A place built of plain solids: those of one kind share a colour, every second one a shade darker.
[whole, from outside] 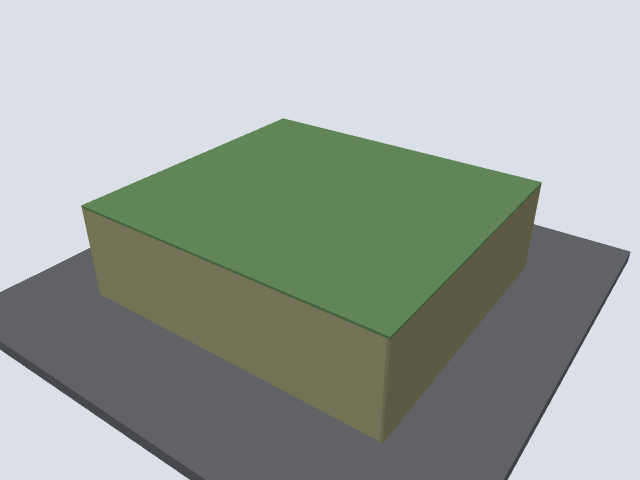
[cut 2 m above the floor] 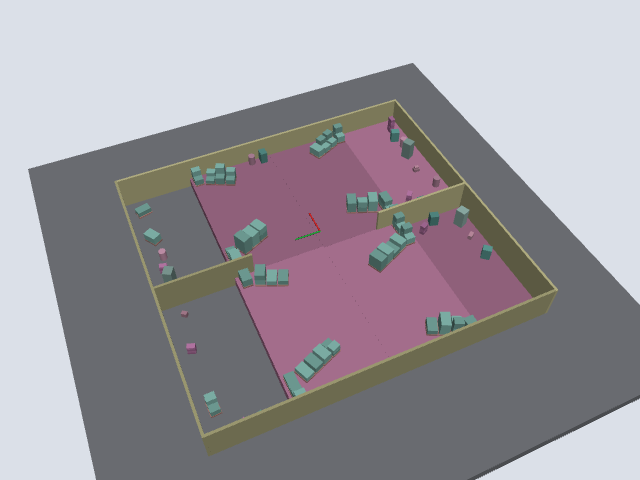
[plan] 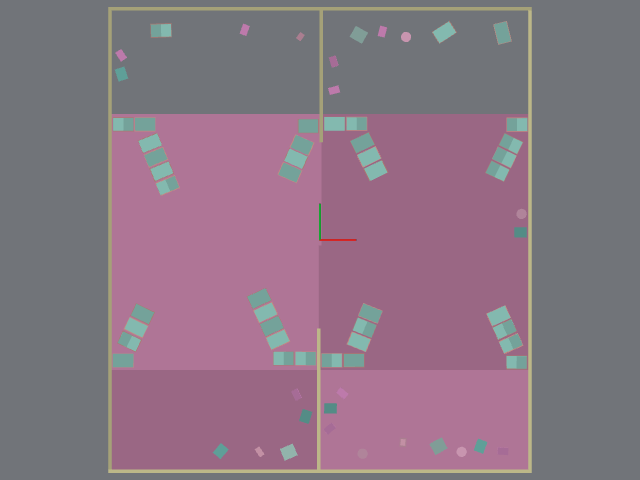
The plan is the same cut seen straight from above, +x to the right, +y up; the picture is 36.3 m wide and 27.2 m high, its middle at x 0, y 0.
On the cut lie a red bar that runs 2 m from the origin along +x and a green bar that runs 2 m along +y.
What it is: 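A closed cross-dock hall without a stair; its walked floor lies 0.90 m over the lower ground and ends at a front at either end, two bays a front; beyond a bay's line the ground lies deep, a low step down, or level and merely marked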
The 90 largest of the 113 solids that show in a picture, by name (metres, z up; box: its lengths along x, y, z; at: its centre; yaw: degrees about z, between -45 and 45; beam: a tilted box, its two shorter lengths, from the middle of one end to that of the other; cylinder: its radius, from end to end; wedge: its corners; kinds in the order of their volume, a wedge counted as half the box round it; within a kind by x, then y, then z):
{
 "floor_1": {"box": [11.67, 5.67, 0.13], "at": [-5.98, -10.19, 0.01]},
 "floor_2": {"box": [11.75, 7.06, 0.95], "at": [-5.94, -3.84, 0.42]},
 "floor_3": {"box": [11.9, 7.46, 0.95], "at": [-5.87, 3.42, 0.42]},
 "floor_4": {"box": [11.89, 7.06, 0.95], "at": [5.88, -3.84, 0.42]},
 "floor_5": {"box": [11.81, 5.67, 0.8], "at": [5.92, -10.19, 0.35]},
 "floor_6": {"box": [11.74, 7.46, 0.95], "at": [5.95, 3.42, 0.42]},
 "wall_1": {"box": [0.2, 26.0, 7.85], "at": [-11.9, 0.0, 3.88]},
 "wall_2": {"box": [0.2, 8.01, 7.85], "at": [-0.07, -9.02, 3.88]},
 "wall_3": {"box": [24.0, 0.2, 7.85], "at": [0.0, -13.1, 3.88]},
 "wall_4": {"box": [24.0, 0.2, 7.85], "at": [0.0, 13.1, 3.88]},
 "wall_5": {"box": [0.2, 7.48, 7.85], "at": [0.08, 9.28, 3.88]},
 "wall_6": {"box": [0.2, 26.0, 7.85], "at": [11.9, 0.0, 3.88]},
 "roof_1": {"box": [24.0, 26.4, 0.2], "at": [0.0, 0.0, 7.9]},
 "load_1": {"box": [0.58, 0.73, 0.6], "at": [-11.43, 6.55, 1.94], "yaw": 0.1},
 "load_2": {"box": [1.17, 0.77, 0.5], "at": [-11.16, -6.83, 1.29]},
 "load_3": {"box": [1.17, 0.73, 0.6], "at": [-11.15, 6.55, 1.34]},
 "load_4": {"box": [0.57, 0.72, 0.7], "at": [-11.06, -5.62, 2.1], "yaw": -25.7},
 "load_5": {"box": [1.14, 0.72, 0.7], "at": [-10.81, -5.75, 1.39], "yaw": -25.7},
 "load_6": {"box": [1.13, 0.71, 1.2], "at": [-10.42, -4.96, 1.64], "yaw": -25.3},
 "load_7": {"box": [1.13, 0.73, 0.45], "at": [-10.06, -4.19, 1.26], "yaw": -25.7},
 "load_8": {"box": [1.14, 0.74, 0.37], "at": [-9.91, 6.56, 1.22], "yaw": 0.3},
 "load_9": {"box": [1.16, 0.73, 0.44], "at": [-9.63, 5.49, 1.26], "yaw": 22.0},
 "load_10": {"box": [1.14, 0.72, 0.57], "at": [-9.3, 4.69, 1.33], "yaw": 22.7},
 "load_11": {"box": [1.15, 0.71, 0.53], "at": [-9.0, 11.87, 0.41], "yaw": 1.9},
 "load_12": {"box": [1.12, 0.72, 0.69], "at": [-8.96, 3.9, 1.39], "yaw": 22.7},
 "load_13": {"box": [0.58, 0.71, 0.36], "at": [-8.89, 2.98, 1.59], "yaw": 22.7},
 "load_14": {"box": [0.57, 0.71, 0.53], "at": [-8.72, 11.87, 0.94], "yaw": 1.7},
 "load_15": {"box": [1.16, 0.71, 0.36], "at": [-8.64, 3.09, 1.22], "yaw": 22.5},
 "load_16": {"box": [1.15, 0.75, 1.19], "at": [-3.45, -3.31, 1.64], "yaw": 24.7},
 "load_17": {"box": [1.12, 0.74, 1.2], "at": [-3.09, -4.11, 1.64], "yaw": 24.8},
 "load_18": {"box": [1.16, 0.76, 0.56], "at": [-2.73, -4.88, 1.32], "yaw": 24.2},
 "load_19": {"box": [1.14, 0.72, 0.84], "at": [-2.39, -5.64, 1.46], "yaw": 24.6},
 "load_20": {"box": [1.13, 0.76, 0.62], "at": [-2.06, -6.71, 1.35], "yaw": 0.1},
 "load_21": {"box": [0.57, 0.76, 0.62], "at": [-1.78, -6.71, 1.97], "yaw": 0.2},
 "load_22": {"box": [1.12, 0.75, 0.47], "at": [-1.71, 3.82, 1.28], "yaw": -24.0},
 "load_23": {"box": [1.12, 0.77, 0.45], "at": [-1.37, 4.6, 1.27], "yaw": -24.1},
 "load_24": {"box": [1.09, 0.77, 0.57], "at": [-1.02, 5.38, 1.89], "yaw": -23.8},
 "load_25": {"box": [1.09, 0.77, 0.57], "at": [-1.01, 5.38, 1.32], "yaw": -24.0},
 "load_26": {"box": [1.16, 0.75, 0.61], "at": [-0.81, -6.71, 1.34], "yaw": -0.1},
 "load_27": {"box": [1.1, 0.77, 0.72], "at": [-0.67, 6.46, 1.4], "yaw": -0.2},
 "load_28": {"box": [0.58, 0.75, 0.61], "at": [-0.52, -6.72, 1.95]},
 "load_29": {"box": [0.57, 0.76, 0.61], "at": [0.38, -6.82, 1.96], "yaw": 0.3},
 "load_30": {"box": [1.13, 0.76, 0.61], "at": [0.67, -6.82, 1.35], "yaw": 0.3},
 "load_31": {"box": [1.17, 0.78, 1.38], "at": [0.82, 6.58, 1.73], "yaw": -0.1},
 "load_32": {"box": [0.57, 0.72, 0.37], "at": [1.8, 6.59, 1.59], "yaw": -0.3},
 "load_33": {"box": [1.13, 0.72, 0.51], "at": [1.93, -6.82, 1.81], "yaw": -0.2},
 "load_34": {"box": [1.15, 0.72, 0.37], "at": [2.08, 6.59, 1.22], "yaw": -0.4},
 "load_35": {"box": [1.11, 0.75, 1.15], "at": [2.21, -5.77, 1.62], "yaw": -21.9},
 "load_36": {"box": [0.58, 0.78, 0.55], "at": [2.27, -4.87, 1.87], "yaw": -22.1},
 "load_37": {"box": [1.14, 0.77, 1.44], "at": [2.4, 5.5, 1.76], "yaw": 25.7},
 "load_38": {"box": [1.16, 0.78, 0.55], "at": [2.53, -4.97, 1.32], "yaw": -21.7},
 "load_39": {"box": [1.11, 0.75, 1.25], "at": [2.78, 4.72, 1.66], "yaw": 25.7},
 "load_40": {"box": [1.16, 0.74, 1.02], "at": [2.86, -4.15, 1.55], "yaw": -21.9},
 "load_41": {"box": [1.1, 0.78, 0.63], "at": [3.16, 3.93, 1.35], "yaw": 25.6},
 "load_42": {"box": [1.1, 0.78, 0.63], "at": [3.17, 3.93, 1.98], "yaw": 25.6},
 "load_43": {"box": [1.13, 0.76, 0.68], "at": [7.04, 11.77, 0.48], "yaw": 32.8},
 "load_44": {"box": [1.14, 0.75, 0.48], "at": [10.06, 3.9, 1.28], "yaw": -25.8},
 "load_45": {"box": [1.12, 0.77, 0.69], "at": [10.12, -4.3, 1.38], "yaw": 24.6},
 "load_46": {"box": [0.57, 0.75, 0.48], "at": [10.31, 3.78, 1.76], "yaw": -25.9},
 "load_47": {"box": [0.73, 1.15, 0.43], "at": [10.34, 11.74, 0.36], "yaw": 13.9},
 "load_48": {"box": [1.16, 0.76, 0.68], "at": [10.44, 4.69, 1.38], "yaw": -25.9},
 "load_49": {"box": [1.16, 0.74, 0.53], "at": [10.47, -5.06, 1.31], "yaw": 24.3},
 "load_50": {"box": [0.58, 0.76, 0.68], "at": [10.7, 4.57, 2.06], "yaw": -26.0},
 "load_51": {"box": [0.58, 0.74, 0.53], "at": [10.72, -4.94, 1.84], "yaw": 24.2},
 "load_52": {"box": [1.17, 0.7, 0.59], "at": [10.82, -5.86, 1.33], "yaw": 24.3},
 "load_53": {"box": [1.14, 0.73, 0.36], "at": [10.83, 5.46, 1.22], "yaw": -25.9},
 "load_54": {"box": [0.58, 0.7, 0.59], "at": [11.08, -5.75, 1.92], "yaw": 24.0},
 "load_55": {"box": [0.57, 0.73, 0.36], "at": [11.08, 5.33, 1.58], "yaw": -26.3},
 "load_56": {"box": [1.15, 0.71, 0.63], "at": [11.15, -6.93, 1.35], "yaw": 0.1},
 "load_57": {"box": [1.16, 0.73, 0.54], "at": [11.18, 6.54, 1.31]},
 "load_58": {"box": [0.57, 0.71, 0.63], "at": [11.43, -6.94, 1.98], "yaw": -0.2},
 "load_59": {"box": [0.58, 0.73, 0.54], "at": [11.45, 6.54, 1.84], "yaw": -0.1},
 "cage_trolley_1": {"box": [0.8, 0.72, 1.66], "at": [-1.77, -12.02, 0.91], "yaw": 22.9},
 "cage_trolley_2": {"box": [0.8, 0.72, 1.71], "at": [2.2, 11.63, 0.81], "yaw": -29.5},
 "cage_trolley_3": {"box": [0.8, 0.72, 1.66], "at": [6.72, -11.68, 1.58], "yaw": 28.6},
 "bin_1": {"box": [0.58, 0.72, 1.11], "at": [-11.25, 9.4, 0.51], "yaw": 17.5},
 "bin_2": {"box": [0.58, 0.72, 1.06], "at": [-5.62, -11.96, 0.61], "yaw": -40.5},
 "bin_3": {"box": [0.58, 0.72, 1.06], "at": [-0.81, -10.0, 0.61], "yaw": -16.8},
 "bin_4": {"box": [0.72, 0.58, 1.06], "at": [0.6, -9.54, 1.28], "yaw": -1.1},
 "bin_5": {"box": [0.58, 0.72, 1.06], "at": [9.1, -11.68, 1.28], "yaw": -20.0},
 "bin_6": {"box": [0.72, 0.58, 1.06], "at": [11.36, 0.43, 1.43]},
 "drum_1": {"cylinder": 0.29, "from": [2.41, -12.11, 0.75], "to": [2.41, -12.11, 1.63]},
 "drum_2": {"cylinder": 0.29, "from": [4.88, 11.5, 0.0], "to": [4.88, 11.5, 0.88]},
 "drum_3": {"cylinder": 0.29, "from": [8.02, -12.0, 0.75], "to": [8.02, -12.0, 1.63]},
 "drum_4": {"cylinder": 0.29, "from": [11.42, 1.48, 0.9], "to": [11.42, 1.48, 1.78]},
 "pallet_1": {"box": [1.2, 0.8, 0.14], "at": [-9.3, 4.69, 0.97], "yaw": 22.4},
 "pallet_2": {"box": [1.2, 0.8, 0.19], "at": [-9.0, 11.87, 0.05], "yaw": 1.8},
 "pallet_3": {"box": [1.2, 0.8, 0.14], "at": [-8.97, 3.9, 0.97], "yaw": 22.4},
 "pallet_4": {"box": [1.2, 0.8, 0.14], "at": [-8.63, 3.09, 0.97], "yaw": 22.4},
 "pallet_5": {"box": [1.2, 0.8, 0.14], "at": [2.79, 4.71, 0.97], "yaw": 25.7}
}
